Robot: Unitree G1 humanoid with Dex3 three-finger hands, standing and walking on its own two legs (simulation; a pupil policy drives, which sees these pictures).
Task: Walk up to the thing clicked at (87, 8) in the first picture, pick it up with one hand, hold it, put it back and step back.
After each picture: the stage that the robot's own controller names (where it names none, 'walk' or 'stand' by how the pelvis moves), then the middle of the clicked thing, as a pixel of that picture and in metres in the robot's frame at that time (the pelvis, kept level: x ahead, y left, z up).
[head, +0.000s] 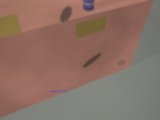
stand; out of the picture +0.96 -0.02 +0.11
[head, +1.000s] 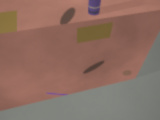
rise first; out of the picture +0.86 +0.00 +0.13
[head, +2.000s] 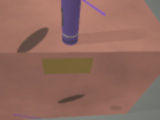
walk; (70, 15) +0.56 +0.09 +0.15
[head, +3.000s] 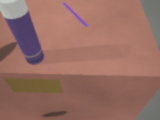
stand; (24, 33) +0.45 +0.22 +0.15
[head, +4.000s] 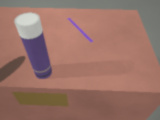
stand; (36, 50) +0.43 +0.19 +0.11
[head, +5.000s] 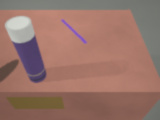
stand; (29, 54) +0.42 +0.20 +0.11
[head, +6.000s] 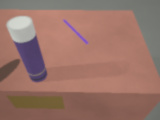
stand; (30, 53) +0.42 +0.20 +0.11
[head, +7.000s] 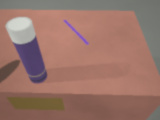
stand; (30, 54) +0.41 +0.20 +0.11
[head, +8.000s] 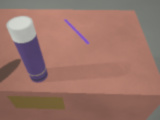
rise first; (31, 54) +0.41 +0.20 +0.11
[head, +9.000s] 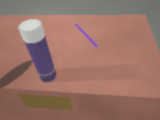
rise first; (40, 54) +0.42 +0.20 +0.11
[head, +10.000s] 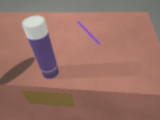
go down; (43, 51) +0.43 +0.20 +0.12
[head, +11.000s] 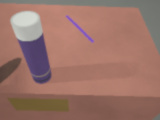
go down; (35, 53) +0.40 +0.17 +0.13
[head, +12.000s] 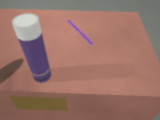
approach; (35, 53) +0.42 +0.18 +0.13
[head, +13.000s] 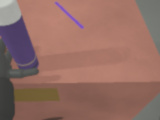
close; (17, 40) +0.42 +0.20 +0.16
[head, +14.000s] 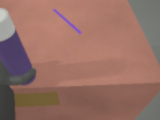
lift; (12, 53) +0.38 +0.21 +0.15
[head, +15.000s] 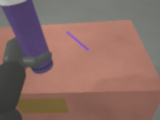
lift; (28, 31) +0.35 +0.15 +0.29
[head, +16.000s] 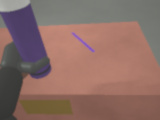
hold; (26, 36) +0.33 +0.16 +0.29
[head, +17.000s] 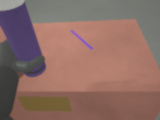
hold; (21, 35) +0.33 +0.17 +0.29
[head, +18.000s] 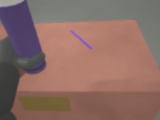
crouch; (22, 32) +0.34 +0.17 +0.29
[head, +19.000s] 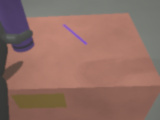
crouch; (10, 9) +0.43 +0.20 +0.30
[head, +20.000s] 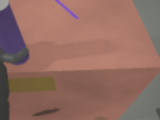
lower; (6, 30) +0.45 +0.21 +0.17
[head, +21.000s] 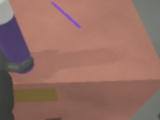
lower; (11, 40) +0.42 +0.21 +0.16
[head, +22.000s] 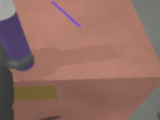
lower; (12, 37) +0.43 +0.21 +0.16
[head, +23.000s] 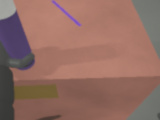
lower; (12, 36) +0.44 +0.21 +0.16
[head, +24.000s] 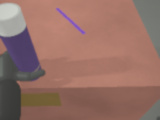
open; (21, 49) +0.39 +0.19 +0.16
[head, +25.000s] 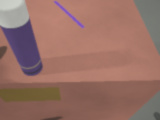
sink last; (23, 42) +0.41 +0.17 +0.16
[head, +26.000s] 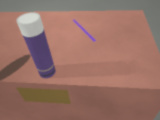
stand; (39, 49) +0.43 +0.20 +0.14
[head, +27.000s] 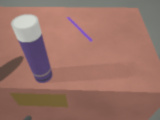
stand; (36, 53) +0.40 +0.18 +0.12
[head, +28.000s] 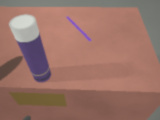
stand; (34, 53) +0.41 +0.19 +0.12
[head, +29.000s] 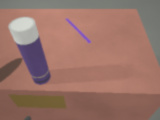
stand; (33, 55) +0.40 +0.19 +0.12
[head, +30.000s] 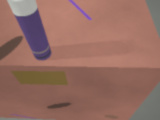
walk; (33, 30) +0.47 +0.19 +0.14
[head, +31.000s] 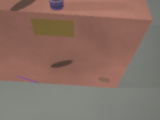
walk; out of the picture +0.77 +0.14 +0.13
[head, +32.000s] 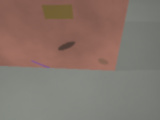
stand; out of the picture +1.11 +0.22 +0.13
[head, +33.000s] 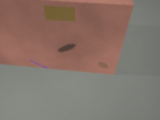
stand; out of the picture +1.08 +0.16 +0.11
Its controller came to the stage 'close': yes
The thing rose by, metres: 0.19
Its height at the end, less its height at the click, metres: +0.00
